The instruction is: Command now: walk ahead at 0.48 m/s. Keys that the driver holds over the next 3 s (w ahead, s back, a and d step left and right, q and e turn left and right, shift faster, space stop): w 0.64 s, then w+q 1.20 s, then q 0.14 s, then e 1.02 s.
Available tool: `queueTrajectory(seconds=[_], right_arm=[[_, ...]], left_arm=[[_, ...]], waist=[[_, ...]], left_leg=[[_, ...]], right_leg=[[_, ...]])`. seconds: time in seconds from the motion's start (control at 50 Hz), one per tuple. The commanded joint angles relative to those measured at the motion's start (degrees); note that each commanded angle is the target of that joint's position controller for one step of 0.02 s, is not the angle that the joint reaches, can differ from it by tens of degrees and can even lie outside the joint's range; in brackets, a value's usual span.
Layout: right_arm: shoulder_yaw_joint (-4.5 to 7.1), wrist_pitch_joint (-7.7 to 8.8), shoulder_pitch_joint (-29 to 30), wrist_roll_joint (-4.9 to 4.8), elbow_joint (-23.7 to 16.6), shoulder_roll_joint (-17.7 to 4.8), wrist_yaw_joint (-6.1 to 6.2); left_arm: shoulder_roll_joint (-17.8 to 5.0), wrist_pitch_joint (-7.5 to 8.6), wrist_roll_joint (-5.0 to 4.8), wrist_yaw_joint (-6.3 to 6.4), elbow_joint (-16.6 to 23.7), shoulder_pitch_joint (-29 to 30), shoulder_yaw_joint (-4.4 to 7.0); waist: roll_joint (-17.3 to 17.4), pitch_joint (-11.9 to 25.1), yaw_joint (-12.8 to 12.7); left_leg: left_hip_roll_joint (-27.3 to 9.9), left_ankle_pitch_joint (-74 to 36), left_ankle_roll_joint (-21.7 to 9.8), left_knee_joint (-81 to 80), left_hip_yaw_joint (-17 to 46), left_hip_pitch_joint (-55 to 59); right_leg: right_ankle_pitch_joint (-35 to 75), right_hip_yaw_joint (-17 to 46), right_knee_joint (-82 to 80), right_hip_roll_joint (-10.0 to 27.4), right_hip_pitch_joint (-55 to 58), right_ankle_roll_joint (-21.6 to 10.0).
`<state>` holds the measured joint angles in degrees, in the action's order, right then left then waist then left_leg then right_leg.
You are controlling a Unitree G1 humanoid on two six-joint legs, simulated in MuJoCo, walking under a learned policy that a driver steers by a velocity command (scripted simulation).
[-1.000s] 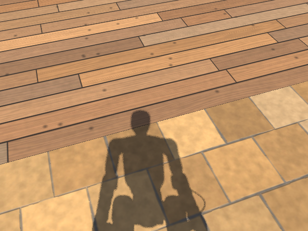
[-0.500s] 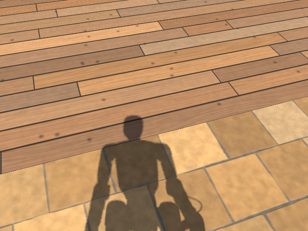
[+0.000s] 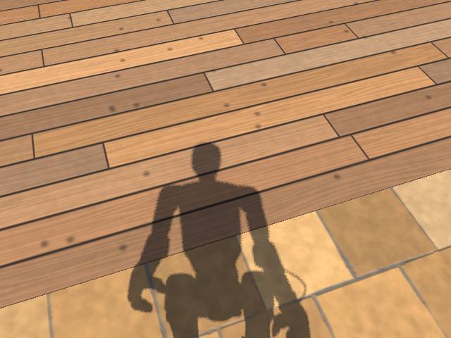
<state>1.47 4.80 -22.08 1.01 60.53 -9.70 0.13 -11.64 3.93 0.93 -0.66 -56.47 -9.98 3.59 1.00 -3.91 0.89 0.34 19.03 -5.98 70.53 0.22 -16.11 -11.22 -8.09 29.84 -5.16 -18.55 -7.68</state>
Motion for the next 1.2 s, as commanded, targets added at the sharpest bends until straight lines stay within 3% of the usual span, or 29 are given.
queueTrajectory(seconds=[0.02,0.06,0.12,0.2,0.32,0.38,0.4,0.42,0.44,0.46,0.48,0.5,0.52,0.56,0.6,0.66,0.76,0.88,0.92,0.96,0.98,1.0,1.02,1.04,1.06,1.08,1.1,1.14,1.2], right_arm=[[0.92,-0.68,-3.3,1.18,-2.7,-2.5,-0.75],[1.08,-1.64,-2.3,1.25,-3.3,-2.1,-1.15],[1.39,-2.48,5.9,1.24,-6.4,-3.3,-1.61],[1.05,-2.35,16.7,0.43,-10.1,-3.1,-1.97],[0.58,-1.77,25.7,0.04,-13.2,-3.2,-1.85],[1.3,-1.04,21.5,0.15,-12.7,-4.7,-1.24],[1.92,-0.73,16.0,0.2,-11.0,-5.8,-0.8],[2.69,-0.24,7.0,0.46,-8.0,-6.9,-0.31],[3.84,0.21,-2.7,1.78,-5.6,-10.1,0.29],[5.51,0.04,-8.3,3.01,-5.1,-16.1,0.34],[5.27,-0.77,-4.5,0.73,-5.0,-14.2,-0.54],[4.41,-0.84,2.3,-0.26,-6.0,-11.5,-0.77],[3.44,-0.4,6.0,-0.26,-6.5,-7.8,-1.07],[2.15,0.4,6.8,-0.22,-5.2,-3.9,-0.65],[1.97,1.28,3.5,-0.22,-3.7,-4.3,-0.33],[2.19,1.68,-0.1,-0.47,-2.5,-6.5,-0.27],[1.73,1.17,-5.7,-0.53,-2.0,-6.7,-0.14],[2.22,0.58,-9.4,0.17,-1.9,-8.3,0.6],[2.76,0.38,-7.5,0.43,-2.7,-9.4,0.91],[3.28,0.35,-4.4,0.13,-3.8,-10.5,0.61],[3.09,0.47,-3.6,-0.43,-4.7,-9.3,0.3],[2.07,0.52,-5.4,-1.95,-7.6,-4.5,0.27],[2.42,0.05,-9.5,-2.57,-8.6,-4.5,0.39],[3.18,-0.93,-7.5,-1.21,-7.4,-7.9,0.68],[3.18,-1.15,-3.4,-0.49,-7.8,-7.3,0.06],[3.06,-1.39,-1.7,-0.3,-8.3,-5.7,-0.43],[3.28,-2.05,-0.7,0.63,-8.8,-5.6,-0.91],[3.24,-3.43,-0.6,1.07,-9.3,-4.7,-1.75],[3.22,-4.32,4.7,1.08,-11.7,-4.7,-2.59]], left_arm=[[-1.4,1.7,-0.05,0.44,-0.9,-6.4,-0.38],[-2.3,2.59,-0.15,0.73,-2.2,-9.7,-0.49],[-4.1,2.75,-0.29,0.77,-2.9,-13.2,-0.48],[-3.6,2.57,-0.46,0.76,-3.4,-17.7,-1.13],[-4.3,2.41,0.24,1.64,-5.2,-23.2,-1.42],[-5.7,2.36,0.61,2.12,-5.1,-20.9,-1.09],[-6.4,2.24,0.72,2.18,-5.1,-20.1,-0.9],[-6.7,1.98,0.43,2.08,-4.8,-18.9,-0.82],[-5.7,2.06,-0.21,1.86,-3.6,-18.1,-1.21],[0.3,1.94,-2.66,1.1,-2.1,-24.2,-2.32],[-4.4,1.7,-1.25,1.13,-2.8,-22.7,-0.82],[-4.8,1.62,-0.55,1.07,-0.9,-17.2,-0.45],[-4.1,1.87,-0.21,0.83,0.0,-13.8,-0.55],[-2.2,0.7,0.99,0.36,-0.1,-13.7,-0.5],[-0.7,-0.48,1.35,-0.33,-0.3,-14.4,-0.57],[-1.5,-1.34,1.45,-0.79,2.4,-7.7,-0.37],[-1.7,-1.2,0.72,-0.91,7.4,5.6,-0.75],[-3.0,-0.31,0.02,-0.6,11.8,14.7,-1.07],[-4.3,0.42,-0.23,-0.42,12.2,12.6,-0.74],[-6.3,1.43,-0.08,0.35,9.2,1.4,0.31],[-9.0,2.2,1.05,1.07,7.1,-7.6,1.32],[-14.5,2.42,2.79,1.81,7.7,-15.0,2.55],[-16.0,1.25,2.1,1.38,7.8,-12.2,3.05],[-10.4,0.57,1.51,1.14,9.3,-6.6,1.93],[-6.1,0.78,0.89,0.97,9.7,-3.0,0.82],[-4.8,1.09,0.97,0.95,9.4,-1.7,0.43],[-4.1,1.5,0.72,1.24,8.5,-2.5,0.2],[-4.0,2.53,0.3,1.31,7.3,-4.8,0.19],[-5.1,3.49,-0.13,1.17,6.3,-7.5,0.54]], waist=[[-0.2,-0.2,1.1],[-1.7,-0.4,1.8],[-2.6,-2.2,0.8],[-3.5,-2.8,-2.0],[-5.0,-2.7,-4.5],[-6.0,-0.3,-1.2],[-6.3,2.6,1.1],[-5.3,7.0,5.0],[-3.2,12.7,8.6],[9.4,20.7,6.6],[4.3,20.2,5.3],[2.5,10.1,2.5],[-0.3,4.9,1.4],[0.6,1.3,-2.0],[1.4,1.5,-3.0],[1.8,-0.3,-2.7],[2.3,-1.9,0.5],[3.8,-1.2,3.0],[4.3,-0.4,1.1],[3.0,4.7,-4.0],[-0.1,10.9,-7.5],[-8.6,20.5,-8.4],[-18.3,24.2,-4.8],[-8.5,15.5,-2.6],[-3.0,8.1,-2.4],[-3.1,4.6,-1.3],[-5.0,3.0,-0.5],[-6.1,3.0,0.5],[-5.3,2.4,0.5]], left_leg=[[-5.5,-3.4,0.6,-0.5,3.0,-11.7],[-5.8,-4.2,1.6,-3.7,1.5,-12.3],[-6.9,-9.9,3.0,-10.0,-0.8,-19.0],[-5.8,-17.7,4.3,-23.2,-3.8,-21.2],[-2.6,-18.2,2.4,-35.6,-6.1,-20.6],[0.4,-11.4,-0.6,-39.0,-6.9,-12.9],[2.1,-9.5,-1.7,-40.2,-7.1,-6.9],[2.9,-12.3,-3.0,-44.3,-7.3,3.6],[-4.7,-10.4,-5.4,-44.7,0.4,18.7],[-23.0,-6.2,-13.7,-47.6,28.5,35.8],[-23.7,-4.6,-14.7,-54.0,38.5,33.1],[-21.7,-1.6,-12.4,-55.7,29.0,24.1],[-19.2,-5.0,-10.5,-58.4,22.8,16.2],[-14.1,-11.7,-6.6,-61.1,13.6,7.4],[-12.5,-18.1,-6.1,-61.8,9.8,5.8],[-11.0,-21.4,-6.1,-63.5,6.8,6.3],[-9.1,-27.8,-5.6,-62.9,6.5,10.1],[-10.9,-34.3,-6.5,-57.2,10.1,18.8],[-11.5,-37.4,-5.4,-54.0,11.2,19.1],[-8.8,-44.5,-3.2,-42.6,9.6,15.9],[-5.4,-37.1,-2.1,-30.3,7.3,8.7],[0.4,-13.3,-0.5,-12.0,3.1,-4.7],[5.1,11.7,-0.2,-0.9,2.2,-16.8],[0.2,7.4,-0.5,3.2,4.0,-20.0],[-1.9,2.7,-0.2,1.5,4.0,-19.9],[-3.5,0.1,0.2,-1.1,3.7,-18.2],[-4.7,-0.9,0.7,-2.9,3.5,-17.2],[-5.0,-2.9,1.4,-3.2,2.4,-16.2],[-5.9,-8.0,2.0,-4.7,1.8,-21.4]], right_leg=[[0.1,23.3,-21.8,18.3,6.4,-6.2],[7.5,19.0,-22.2,16.8,6.0,-5.9],[11.3,15.1,-24.0,15.3,8.3,-5.0],[21.5,11.2,-23.3,13.3,12.4,-2.6],[32.1,10.1,-19.8,15.7,23.8,-2.6],[48.8,8.9,-12.4,17.1,27.0,-2.2],[54.4,8.5,-6.1,16.9,27.4,-1.7],[52.9,7.2,3.8,15.5,24.9,-0.9],[37.7,6.3,17.6,13.7,13.9,-0.1],[0.4,2.5,41.7,3.6,-7.2,2.8],[-16.2,10.2,48.5,1.8,-13.9,1.9],[-11.4,11.3,47.8,5.4,-17.3,1.5],[-7.5,11.1,44.5,7.4,-16.5,1.6],[-4.8,10.6,38.3,9.9,-11.5,2.5],[-3.7,9.4,36.1,10.1,-9.9,3.5],[1.2,7.5,31.1,11.4,-15.2,5.1],[9.4,5.4,15.4,10.3,-18.7,7.9],[8.5,6.0,5.4,7.7,-18.1,7.3],[4.9,6.7,2.1,6.8,-13.0,6.1],[3.6,5.5,-3.6,4.1,3.2,4.4],[3.8,9.5,-4.5,8.7,17.2,2.5],[-3.6,27.9,-6.1,25.3,32.6,-0.5],[-5.9,48.4,-13.9,32.3,35.9,-5.4],[-12.6,42.1,-14.6,30.1,27.9,-4.4],[-11.4,33.1,-16.2,26.9,19.5,-3.1],[-6.4,26.2,-18.2,24.2,13.9,-1.5],[-2.1,21.3,-19.2,22.4,10.9,-0.6],[5.1,15.6,-20.2,21.0,9.3,-0.1],[11.6,9.7,-21.3,20.9,11.3,-0.5]])
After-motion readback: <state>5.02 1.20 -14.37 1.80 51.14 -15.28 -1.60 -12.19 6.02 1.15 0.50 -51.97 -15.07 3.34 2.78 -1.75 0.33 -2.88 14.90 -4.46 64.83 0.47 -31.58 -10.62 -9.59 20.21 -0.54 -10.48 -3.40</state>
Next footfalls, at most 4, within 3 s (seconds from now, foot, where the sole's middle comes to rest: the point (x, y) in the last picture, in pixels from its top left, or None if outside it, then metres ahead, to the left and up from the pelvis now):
0.44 left None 0.42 0.10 -0.76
0.98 right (253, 255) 0.73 -0.07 -0.76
1.52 left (172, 207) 0.92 0.20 -0.76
2.06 right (159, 138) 1.25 0.28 -0.76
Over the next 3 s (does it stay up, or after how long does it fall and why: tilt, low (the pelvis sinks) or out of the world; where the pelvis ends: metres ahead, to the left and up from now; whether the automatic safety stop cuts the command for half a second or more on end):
stays up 1.09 0.24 0.00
